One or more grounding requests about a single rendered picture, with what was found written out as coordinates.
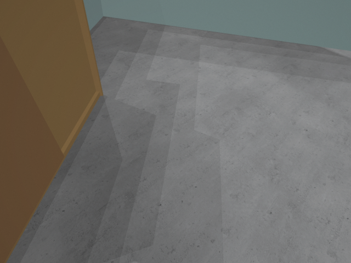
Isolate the wardrobe door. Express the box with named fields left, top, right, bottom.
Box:
left=0, top=0, right=96, bottom=149
left=0, top=37, right=64, bottom=263

